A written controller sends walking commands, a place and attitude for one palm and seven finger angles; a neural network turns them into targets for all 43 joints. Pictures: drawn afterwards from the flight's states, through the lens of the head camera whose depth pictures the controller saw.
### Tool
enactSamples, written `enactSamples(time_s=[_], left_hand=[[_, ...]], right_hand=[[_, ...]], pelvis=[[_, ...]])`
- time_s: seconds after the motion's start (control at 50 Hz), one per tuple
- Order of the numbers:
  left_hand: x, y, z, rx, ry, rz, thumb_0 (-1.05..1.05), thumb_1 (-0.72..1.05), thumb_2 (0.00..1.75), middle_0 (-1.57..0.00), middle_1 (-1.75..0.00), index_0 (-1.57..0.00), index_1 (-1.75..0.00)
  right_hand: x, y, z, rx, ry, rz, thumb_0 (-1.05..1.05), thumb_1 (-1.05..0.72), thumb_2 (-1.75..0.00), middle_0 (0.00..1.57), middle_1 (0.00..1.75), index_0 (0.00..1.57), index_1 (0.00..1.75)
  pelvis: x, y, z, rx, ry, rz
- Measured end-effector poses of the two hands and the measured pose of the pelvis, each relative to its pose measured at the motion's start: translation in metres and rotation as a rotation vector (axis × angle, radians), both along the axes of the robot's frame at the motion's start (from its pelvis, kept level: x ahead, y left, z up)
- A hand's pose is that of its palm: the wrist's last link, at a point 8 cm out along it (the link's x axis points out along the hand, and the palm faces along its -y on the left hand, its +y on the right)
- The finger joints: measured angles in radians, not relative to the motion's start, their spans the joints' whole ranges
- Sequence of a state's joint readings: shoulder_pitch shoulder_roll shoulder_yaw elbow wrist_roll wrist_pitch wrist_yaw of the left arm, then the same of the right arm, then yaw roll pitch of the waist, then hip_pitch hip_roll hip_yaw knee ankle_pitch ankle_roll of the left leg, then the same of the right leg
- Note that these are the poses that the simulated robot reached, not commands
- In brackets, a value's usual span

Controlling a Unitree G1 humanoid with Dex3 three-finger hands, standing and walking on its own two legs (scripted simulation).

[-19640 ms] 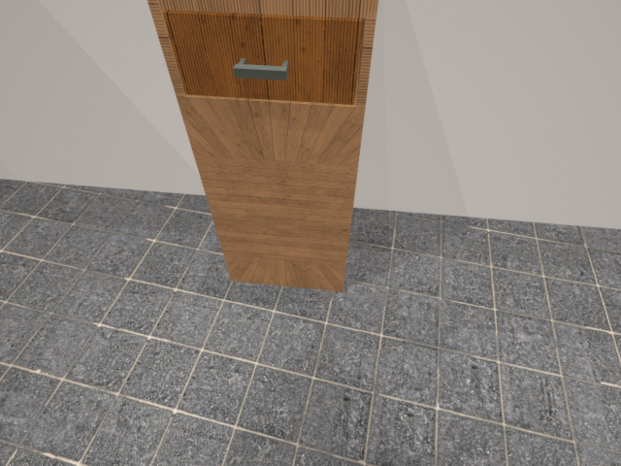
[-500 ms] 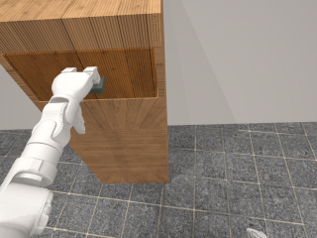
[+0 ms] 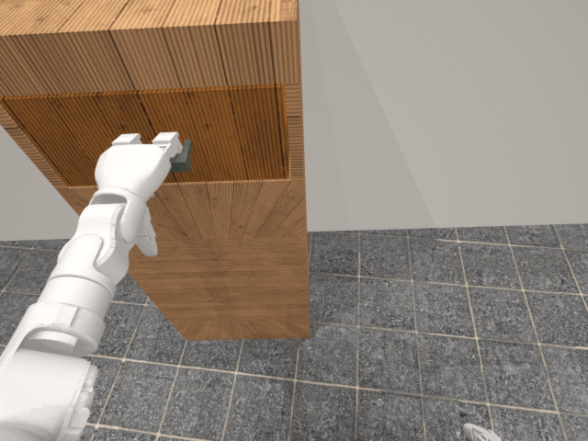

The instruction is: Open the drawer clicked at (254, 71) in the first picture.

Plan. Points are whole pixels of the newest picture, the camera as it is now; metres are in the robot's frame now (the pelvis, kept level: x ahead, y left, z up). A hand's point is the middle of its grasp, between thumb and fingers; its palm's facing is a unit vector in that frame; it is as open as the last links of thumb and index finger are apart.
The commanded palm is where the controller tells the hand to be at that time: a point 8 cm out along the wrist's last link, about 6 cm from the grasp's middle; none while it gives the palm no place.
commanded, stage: lower the fingers behind the handle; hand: left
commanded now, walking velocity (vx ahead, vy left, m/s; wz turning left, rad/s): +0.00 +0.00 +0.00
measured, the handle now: (155, 155) +0.49 +0.23 +0.12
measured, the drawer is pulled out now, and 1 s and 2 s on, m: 0.00 0.00 0.06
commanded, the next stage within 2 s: close the thumb around the handle in 0.16 s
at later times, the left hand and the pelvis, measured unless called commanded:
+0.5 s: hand (151, 193) +0.43 +0.23 +0.10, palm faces -0.01 -0.01 -1.00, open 12.3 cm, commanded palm +0.40 +0.24 +0.16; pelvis +0.00 +0.00 +0.00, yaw +0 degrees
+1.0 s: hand (152, 191) +0.43 +0.23 +0.10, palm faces -0.02 -0.01 -1.00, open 5.4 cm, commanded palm +0.40 +0.24 +0.16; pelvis +0.00 +0.00 +0.00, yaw -1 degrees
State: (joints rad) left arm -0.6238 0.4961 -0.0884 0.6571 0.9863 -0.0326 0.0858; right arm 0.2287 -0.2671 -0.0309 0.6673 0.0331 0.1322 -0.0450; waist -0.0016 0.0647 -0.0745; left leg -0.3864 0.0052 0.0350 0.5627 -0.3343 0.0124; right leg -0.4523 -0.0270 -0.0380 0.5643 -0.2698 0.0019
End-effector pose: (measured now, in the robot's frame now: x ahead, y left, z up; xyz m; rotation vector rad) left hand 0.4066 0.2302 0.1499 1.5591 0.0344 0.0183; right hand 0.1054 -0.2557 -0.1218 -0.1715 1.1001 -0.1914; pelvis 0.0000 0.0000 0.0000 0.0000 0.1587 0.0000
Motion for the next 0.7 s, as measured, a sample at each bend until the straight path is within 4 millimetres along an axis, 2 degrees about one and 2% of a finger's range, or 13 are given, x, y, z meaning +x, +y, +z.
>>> enactSamples(time_s=[0.14, 0.38, 0.5, 0.7], left_hand=[[0.003, 0.0, 0.0, 0.003, 0.02, -0.003, 0.0, -0.49, 0.3, -0.31, -1.2, -0.32, -1.2], [0.003, 0.001, 0.0, 0.0, 0.007, -0.017, 0.0, -0.44, 0.32, -0.31, -1.21, -0.32, -1.21], [0.004, 0.001, 0.0, 0.003, 0.004, -0.01, 0.0, -0.23, 0.41, -0.33, -1.23, -0.33, -1.23], [0.007, -0.001, 0.0, 0.007, 0.015, -0.003, 0.0, 0.27, 0.62, -0.37, -1.28, -0.36, -1.28]], right_hand=[[0.0, 0.003, 0.001, 0.0, -0.01, 0.0, 0.0, -0.91, -0.9, 0.2, 0.29, 0.2, 0.3], [-0.011, 0.0, -0.001, -0.008, 0.022, -0.008, 0.0, -0.91, -0.9, 0.2, 0.29, 0.2, 0.3], [-0.014, -0.002, -0.001, -0.009, 0.029, -0.014, 0.0, -0.91, -0.9, 0.2, 0.29, 0.2, 0.3], [-0.013, -0.001, -0.001, -0.009, 0.023, -0.015, 0.0, -0.91, -0.9, 0.2, 0.29, 0.2, 0.3]], pelvis=[[-0.001, 0.0, 0.0, 0.001, -0.002, -0.003], [-0.001, 0.001, 0.0, 0.0, 0.004, -0.005], [-0.002, 0.002, 0.0, 0.0, 0.004, -0.004], [-0.002, 0.001, 0.0, 0.001, 0.004, -0.004]])
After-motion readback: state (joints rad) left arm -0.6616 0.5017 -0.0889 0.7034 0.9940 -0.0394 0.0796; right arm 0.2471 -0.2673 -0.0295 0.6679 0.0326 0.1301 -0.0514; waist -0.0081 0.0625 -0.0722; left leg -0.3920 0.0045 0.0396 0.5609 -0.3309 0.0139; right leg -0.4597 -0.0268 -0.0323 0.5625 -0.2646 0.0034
